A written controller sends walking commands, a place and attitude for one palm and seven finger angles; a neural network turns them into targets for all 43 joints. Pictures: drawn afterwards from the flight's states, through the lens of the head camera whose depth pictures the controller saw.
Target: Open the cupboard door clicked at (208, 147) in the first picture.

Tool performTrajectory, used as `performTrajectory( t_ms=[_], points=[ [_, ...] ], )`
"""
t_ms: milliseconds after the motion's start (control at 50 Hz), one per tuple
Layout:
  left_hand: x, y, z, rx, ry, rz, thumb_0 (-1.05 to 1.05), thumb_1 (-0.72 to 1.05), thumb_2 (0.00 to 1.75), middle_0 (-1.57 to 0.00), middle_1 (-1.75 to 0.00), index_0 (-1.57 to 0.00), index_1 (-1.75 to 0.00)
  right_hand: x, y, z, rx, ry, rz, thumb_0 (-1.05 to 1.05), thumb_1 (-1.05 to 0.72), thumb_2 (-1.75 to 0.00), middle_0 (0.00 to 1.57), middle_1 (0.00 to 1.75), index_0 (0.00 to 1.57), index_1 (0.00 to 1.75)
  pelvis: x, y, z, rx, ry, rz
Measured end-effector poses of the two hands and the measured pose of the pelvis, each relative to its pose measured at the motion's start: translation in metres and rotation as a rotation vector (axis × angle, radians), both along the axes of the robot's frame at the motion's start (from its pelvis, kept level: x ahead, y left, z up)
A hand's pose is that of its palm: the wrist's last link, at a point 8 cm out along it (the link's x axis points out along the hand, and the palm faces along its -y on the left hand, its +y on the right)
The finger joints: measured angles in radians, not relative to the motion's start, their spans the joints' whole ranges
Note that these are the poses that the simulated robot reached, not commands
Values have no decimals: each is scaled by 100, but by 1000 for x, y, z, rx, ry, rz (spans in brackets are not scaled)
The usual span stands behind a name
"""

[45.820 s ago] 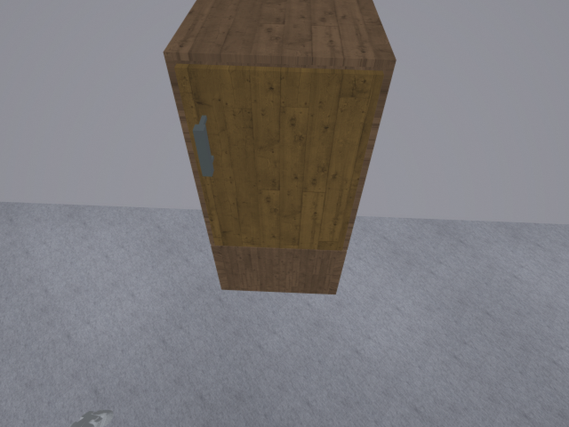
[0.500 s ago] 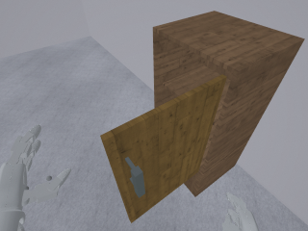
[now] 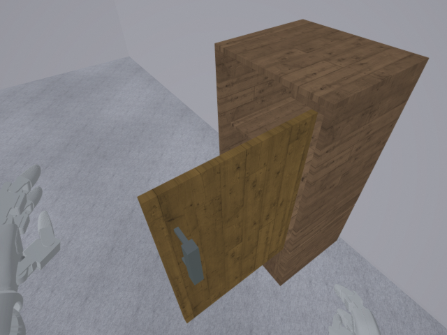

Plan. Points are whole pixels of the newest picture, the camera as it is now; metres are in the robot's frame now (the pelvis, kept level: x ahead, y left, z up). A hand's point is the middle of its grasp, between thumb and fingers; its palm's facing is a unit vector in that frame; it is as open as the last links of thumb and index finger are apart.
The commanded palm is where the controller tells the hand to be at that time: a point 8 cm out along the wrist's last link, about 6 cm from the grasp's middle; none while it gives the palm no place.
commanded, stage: draw the hand back to the body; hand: left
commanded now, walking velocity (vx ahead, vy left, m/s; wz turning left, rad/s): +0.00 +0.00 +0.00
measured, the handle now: (187, 255) +0.27 +0.12 -0.02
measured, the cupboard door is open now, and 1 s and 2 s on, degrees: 91 91 91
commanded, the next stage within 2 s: step back with the hand held close in 0.06 s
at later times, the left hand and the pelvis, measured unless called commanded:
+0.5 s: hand (51, 252) +0.17 +0.26 +0.15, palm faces +0.35 -0.79 -0.50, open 7.4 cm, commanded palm +0.11 +0.30 +0.17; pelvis -0.03 +0.01 +0.00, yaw -1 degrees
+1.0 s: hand out of the picture +0.11 +0.28 +0.16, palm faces +0.47 -0.76 -0.45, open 7.4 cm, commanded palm +0.05 +0.32 +0.17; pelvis -0.10 +0.02 -0.03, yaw -1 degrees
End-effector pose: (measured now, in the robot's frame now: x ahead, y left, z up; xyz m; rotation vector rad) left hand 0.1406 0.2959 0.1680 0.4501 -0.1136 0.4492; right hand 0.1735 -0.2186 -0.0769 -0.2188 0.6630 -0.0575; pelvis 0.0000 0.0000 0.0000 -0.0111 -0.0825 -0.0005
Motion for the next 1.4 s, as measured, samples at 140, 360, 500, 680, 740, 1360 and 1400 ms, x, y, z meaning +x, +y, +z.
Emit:
performTrajectory(
  t_ms=[140, 360, 500, 680, 740, 1360, 1400],
  points=[
    [-7, -3, 4, 9, -20, 9, 1, 89, 90, -21, -30, -21, -30, -7, -3, -2, 10, -3, -3, 1, -90, -90, 20, 30, 20, 30, -7, -4, 0, 2, -11, 1],
    [-6, -1, 8, 79, -16, -29, 1, 89, 90, -21, -30, -21, -30, -24, -15, 0, -12, 23, -54, 1, -90, -90, 20, 30, 20, 30, -21, -3, 0, -6, 58, -10],
    [-8, 2, 3, 114, 34, -92, 1, 89, 90, -21, -30, -21, -30, -48, -25, -1, -44, 69, -135, 1, -90, -90, 20, 30, 20, 30, -34, 6, -1, 5, 84, -22],
    [-33, 15, 6, 154, -16, -98, 1, 89, 90, -21, -30, -21, -30, -78, -15, -1, -64, 70, -152, 1, -90, -90, 20, 30, 20, 30, -59, 17, -8, 11, 82, -27],
    [-44, 18, 5, 160, -41, -89, 1, 89, 90, -21, -30, -21, -30, -86, -9, -2, -65, 58, -140, 1, -90, -90, 20, 30, 20, 30, -68, 20, -11, 9, 80, -24],
    [-113, 31, 12, 160, -154, -62, 1, 89, 90, -21, -30, -21, -30, -154, 12, -8, -83, 101, -67, 1, -90, -90, 20, 30, 20, 30, -129, 20, -11, -33, 156, -15],
    [-115, 21, 8, 132, -137, -81, 1, 89, 90, -21, -30, -21, -30, -154, 13, -8, -67, 94, -42, 1, -90, -90, 20, 30, 20, 30, -140, 15, -9, -26, 173, -35]
  ],
)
